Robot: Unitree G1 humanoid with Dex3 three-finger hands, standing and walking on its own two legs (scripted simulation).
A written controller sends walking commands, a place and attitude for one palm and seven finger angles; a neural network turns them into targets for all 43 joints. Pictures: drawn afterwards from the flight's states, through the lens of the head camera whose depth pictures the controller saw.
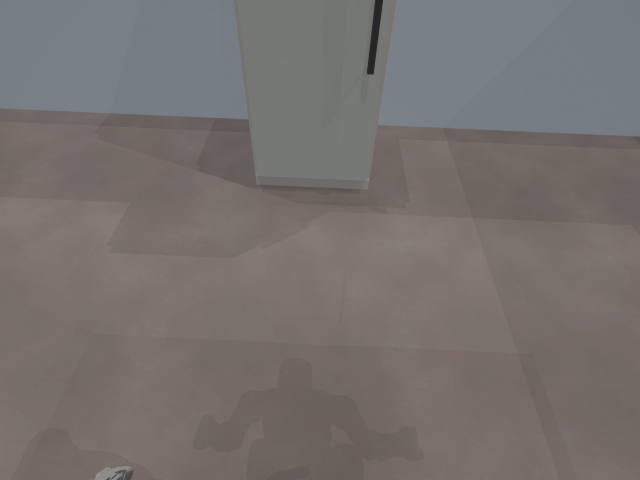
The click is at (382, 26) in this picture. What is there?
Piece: fridge door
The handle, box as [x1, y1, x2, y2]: [367, 0, 382, 74]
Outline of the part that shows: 382,0 375,0 367,68 367,73 372,74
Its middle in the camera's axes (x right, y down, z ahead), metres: +0.18 -0.78 +1.24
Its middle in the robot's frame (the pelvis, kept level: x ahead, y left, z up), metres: +1.47 -0.09 +0.10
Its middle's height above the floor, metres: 0.87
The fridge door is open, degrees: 0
